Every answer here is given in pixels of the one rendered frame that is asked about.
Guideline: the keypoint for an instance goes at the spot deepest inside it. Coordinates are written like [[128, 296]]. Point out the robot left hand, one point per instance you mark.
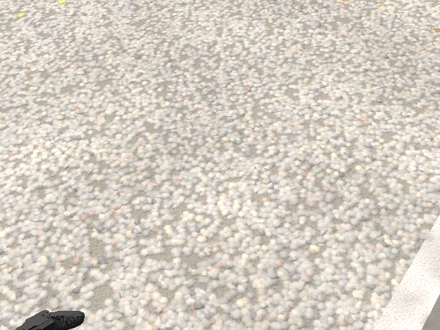
[[58, 320]]

